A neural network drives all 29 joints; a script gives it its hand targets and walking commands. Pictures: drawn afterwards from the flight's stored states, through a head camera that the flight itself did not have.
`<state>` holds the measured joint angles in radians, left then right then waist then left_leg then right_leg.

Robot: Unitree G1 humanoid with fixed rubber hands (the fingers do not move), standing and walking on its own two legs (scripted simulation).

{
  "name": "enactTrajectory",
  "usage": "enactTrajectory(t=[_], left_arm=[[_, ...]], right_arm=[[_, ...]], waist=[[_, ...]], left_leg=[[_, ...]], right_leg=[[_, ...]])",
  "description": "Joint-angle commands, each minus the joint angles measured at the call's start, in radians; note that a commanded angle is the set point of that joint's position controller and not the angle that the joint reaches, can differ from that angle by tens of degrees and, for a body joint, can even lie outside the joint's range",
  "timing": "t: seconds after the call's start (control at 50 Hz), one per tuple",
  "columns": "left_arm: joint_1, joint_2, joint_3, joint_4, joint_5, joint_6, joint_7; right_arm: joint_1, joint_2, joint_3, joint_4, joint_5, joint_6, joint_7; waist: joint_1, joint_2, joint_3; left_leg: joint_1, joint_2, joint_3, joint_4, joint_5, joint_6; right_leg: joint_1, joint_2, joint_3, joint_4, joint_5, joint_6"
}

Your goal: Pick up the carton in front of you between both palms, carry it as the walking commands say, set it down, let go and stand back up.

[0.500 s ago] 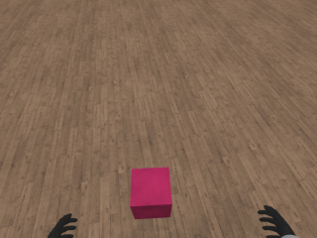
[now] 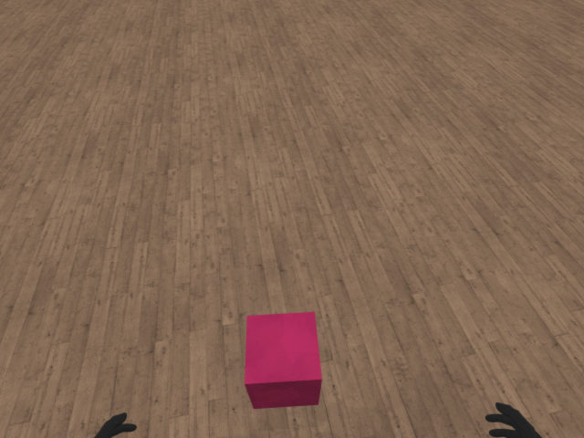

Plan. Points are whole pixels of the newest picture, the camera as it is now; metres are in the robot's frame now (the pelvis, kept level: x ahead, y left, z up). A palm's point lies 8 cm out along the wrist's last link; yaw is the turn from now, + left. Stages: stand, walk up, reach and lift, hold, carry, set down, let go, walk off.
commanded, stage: stand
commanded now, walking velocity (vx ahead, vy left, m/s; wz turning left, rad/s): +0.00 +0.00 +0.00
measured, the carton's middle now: (283, 361) +0.45 +0.05 -0.65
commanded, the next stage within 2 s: none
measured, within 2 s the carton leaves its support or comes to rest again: neither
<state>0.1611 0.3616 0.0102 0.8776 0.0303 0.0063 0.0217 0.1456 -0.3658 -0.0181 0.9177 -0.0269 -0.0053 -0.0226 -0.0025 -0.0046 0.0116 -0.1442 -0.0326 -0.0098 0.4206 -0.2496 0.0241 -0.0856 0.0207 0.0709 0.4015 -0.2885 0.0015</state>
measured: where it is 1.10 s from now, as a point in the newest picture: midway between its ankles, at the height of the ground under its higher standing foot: outside the picture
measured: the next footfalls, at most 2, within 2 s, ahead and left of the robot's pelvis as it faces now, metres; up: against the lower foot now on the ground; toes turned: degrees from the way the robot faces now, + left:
none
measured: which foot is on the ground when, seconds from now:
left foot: down 0.00-1.00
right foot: down 0.00-1.00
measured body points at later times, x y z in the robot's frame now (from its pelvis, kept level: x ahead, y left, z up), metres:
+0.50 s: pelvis -0.01 +0.00 +0.00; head -0.02 +0.00 +0.45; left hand +0.10 +0.31 -0.11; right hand +0.09 -0.31 -0.11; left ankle -0.01 +0.10 -0.74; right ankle -0.04 -0.12 -0.74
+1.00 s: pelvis -0.02 +0.00 +0.01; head -0.02 +0.01 +0.45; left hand +0.08 +0.32 -0.11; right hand +0.08 -0.32 -0.11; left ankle -0.01 +0.10 -0.74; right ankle -0.04 -0.12 -0.74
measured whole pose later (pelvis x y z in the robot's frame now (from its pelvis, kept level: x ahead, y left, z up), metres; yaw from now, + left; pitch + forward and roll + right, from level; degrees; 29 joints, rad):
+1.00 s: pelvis -0.02 +0.00 +0.01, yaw +1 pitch -3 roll +0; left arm 0.12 0.39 0.00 1.03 0.02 0.00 0.01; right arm 0.11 -0.40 0.00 1.05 -0.01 -0.01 -0.01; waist -0.01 0.00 0.02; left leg -0.12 -0.03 -0.02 0.35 -0.18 0.03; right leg -0.06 0.01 0.06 0.32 -0.22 0.01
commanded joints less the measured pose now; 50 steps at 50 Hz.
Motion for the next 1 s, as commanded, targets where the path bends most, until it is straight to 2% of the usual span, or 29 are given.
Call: enactTrajectory(t=[0.0,0.14,0.16,0.24,0.32,0.36,0.42,0.48,0.62,0.74,0.82,0.98], left_arm=[[-0.04,0.162,0.034,-0.04,-0.003,-0.013,0.003],[-0.04,0.164,0.029,-0.008,-0.004,-0.014,0.001],[-0.045,0.164,0.028,-0.005,-0.001,-0.014,0.0],[-0.056,0.172,0.029,0.009,-0.004,-0.014,0.001],[-0.062,0.171,0.028,0.027,-0.005,-0.014,-0.001],[-0.065,0.173,0.027,0.035,-0.006,-0.014,-0.002],[-0.065,0.183,0.028,0.044,-0.005,-0.017,-0.003],[-0.071,0.182,0.026,0.051,-0.006,-0.016,-0.003],[-0.081,0.19,0.028,0.074,-0.009,-0.016,-0.004],[-0.079,0.188,0.025,0.087,-0.007,-0.016,-0.006],[-0.085,0.187,0.024,0.094,-0.008,-0.017,-0.007],[-0.084,0.185,0.022,0.108,-0.01,-0.021,-0.007]], right_arm=[[-0.042,-0.166,-0.033,-0.04,0.003,-0.013,-0.003],[-0.047,-0.176,-0.025,-0.008,0.003,-0.014,-0.002],[-0.047,-0.18,-0.026,-0.008,0.007,-0.014,-0.003],[-0.052,-0.185,-0.024,0.011,0.005,-0.012,-0.001],[-0.051,-0.183,-0.019,0.027,0.007,-0.014,0.0],[-0.06,-0.194,-0.021,0.032,0.006,-0.014,-0.001],[-0.059,-0.189,-0.02,0.042,0.008,-0.015,0.001],[-0.061,-0.192,-0.017,0.047,0.01,-0.016,0.001],[-0.058,-0.203,-0.019,0.063,0.012,-0.014,0.003],[-0.068,-0.204,-0.018,0.07,0.012,-0.017,0.003],[-0.069,-0.207,-0.018,0.075,0.012,-0.016,0.004],[-0.076,-0.207,-0.017,0.085,0.016,-0.018,0.006]], waist=[[-0.002,-0.002,-0.044],[0.004,0.005,-0.027],[-0.003,-0.001,-0.031],[0.001,0.011,-0.026],[-0.003,0.0,-0.02],[0.002,0.021,-0.015],[-0.002,-0.011,-0.021],[-0.004,0.013,-0.021],[-0.003,-0.003,-0.003],[-0.004,0.015,-0.009],[-0.006,0.0,-0.016],[-0.005,0.01,-0.011]], left_leg=[[0.048,0.122,-0.106,-0.056,0.235,-0.007],[0.051,0.126,-0.112,-0.063,0.253,-0.005],[0.061,0.127,-0.107,-0.067,0.255,-0.008],[0.051,0.128,-0.11,-0.073,0.242,-0.007],[0.052,0.131,-0.117,-0.084,0.213,-0.004],[0.046,0.13,-0.118,-0.09,0.214,-0.007],[0.053,0.134,-0.123,-0.093,0.221,-0.005],[0.052,0.132,-0.119,-0.094,0.227,-0.003],[0.046,0.136,-0.123,-0.11,0.213,-0.004],[0.047,0.136,-0.125,-0.116,0.203,0.0],[0.051,0.139,-0.129,-0.118,0.205,-0.001],[0.047,0.14,-0.131,-0.122,0.218,0.0]], right_leg=[[-0.039,-0.104,0.072,-0.059,0.245,-0.005],[-0.036,-0.107,0.071,-0.072,0.259,-0.005],[-0.042,-0.107,0.069,-0.072,0.257,-0.003],[-0.03,-0.108,0.07,-0.085,0.242,-0.004],[-0.038,-0.11,0.075,-0.096,0.212,-0.006],[-0.031,-0.112,0.072,-0.103,0.211,-0.005],[-0.031,-0.111,0.067,-0.104,0.218,-0.006],[-0.026,-0.115,0.072,-0.108,0.223,-0.006],[-0.035,-0.114,0.071,-0.118,0.198,-0.005],[-0.025,-0.12,0.07,-0.122,0.203,-0.009],[-0.027,-0.117,0.066,-0.123,0.189,-0.009],[-0.024,-0.122,0.066,-0.126,0.206,-0.01]])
